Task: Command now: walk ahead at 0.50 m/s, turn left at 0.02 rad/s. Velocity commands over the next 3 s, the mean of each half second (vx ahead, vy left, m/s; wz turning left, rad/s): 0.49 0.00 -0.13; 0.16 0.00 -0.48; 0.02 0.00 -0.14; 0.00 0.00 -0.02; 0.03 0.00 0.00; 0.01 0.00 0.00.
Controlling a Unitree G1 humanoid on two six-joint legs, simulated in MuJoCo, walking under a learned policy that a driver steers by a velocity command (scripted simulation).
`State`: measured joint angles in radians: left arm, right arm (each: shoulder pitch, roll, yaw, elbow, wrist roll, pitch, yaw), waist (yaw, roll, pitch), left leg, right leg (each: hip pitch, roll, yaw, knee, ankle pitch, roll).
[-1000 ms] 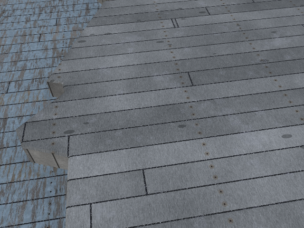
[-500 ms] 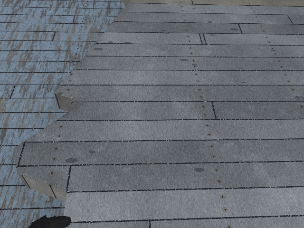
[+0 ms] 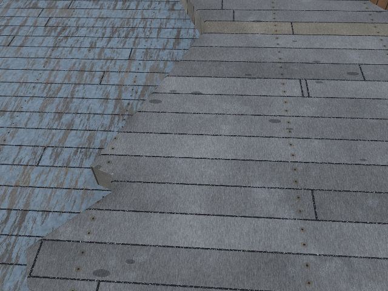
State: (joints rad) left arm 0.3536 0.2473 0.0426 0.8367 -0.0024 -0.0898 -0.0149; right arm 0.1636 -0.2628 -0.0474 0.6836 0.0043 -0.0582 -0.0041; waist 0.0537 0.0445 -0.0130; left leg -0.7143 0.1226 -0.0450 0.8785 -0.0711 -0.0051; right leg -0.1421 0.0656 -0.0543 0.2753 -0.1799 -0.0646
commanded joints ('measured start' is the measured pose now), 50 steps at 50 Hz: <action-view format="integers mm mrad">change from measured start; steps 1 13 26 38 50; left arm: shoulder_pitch -18 102 -178 -9 -223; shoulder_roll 173 39 62 301 177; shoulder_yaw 41 -8 28 101 69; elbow -55 -60 -113 -205 -264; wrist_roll -11 -11 -5 26 11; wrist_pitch -6 -1 39 36 103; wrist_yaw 10 8 -2 -14 44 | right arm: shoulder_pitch -86 307 46 192 22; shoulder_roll -30 -257 -118 -77 -86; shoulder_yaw -6 -82 -46 -18 -26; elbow -72 -18 25 -1 -17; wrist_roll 5 -21 -26 -30 -12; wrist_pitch -19 -38 -54 -5 66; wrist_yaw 8 23 -5 -14 -42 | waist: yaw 4 -132 -45 -14 -58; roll -95 289 19 -273 -153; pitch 23 -408 40 -471 -171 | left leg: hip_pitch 46 1122 521 70 252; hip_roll -19 312 69 -204 -90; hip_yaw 26 -665 172 -26 -18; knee -176 -508 -699 585 49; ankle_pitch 131 -129 412 -667 -250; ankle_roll -3 359 167 -68 -73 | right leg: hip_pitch -1 -544 -506 439 -195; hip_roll -246 -2 -158 -455 -202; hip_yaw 133 127 106 728 374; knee -121 980 588 215 55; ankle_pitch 218 -409 216 910 128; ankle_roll -145 22 84 -399 -164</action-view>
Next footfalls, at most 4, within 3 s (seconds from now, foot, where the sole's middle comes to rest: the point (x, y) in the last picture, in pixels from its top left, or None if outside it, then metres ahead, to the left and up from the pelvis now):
0.22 left None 0.30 0.15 -0.78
0.72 right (250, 285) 0.52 -0.11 -0.78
1.16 left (181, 270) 0.57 0.13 -0.78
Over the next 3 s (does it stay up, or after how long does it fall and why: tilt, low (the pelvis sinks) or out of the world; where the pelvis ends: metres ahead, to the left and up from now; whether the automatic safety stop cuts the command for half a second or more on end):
stays up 0.53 0.05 -0.01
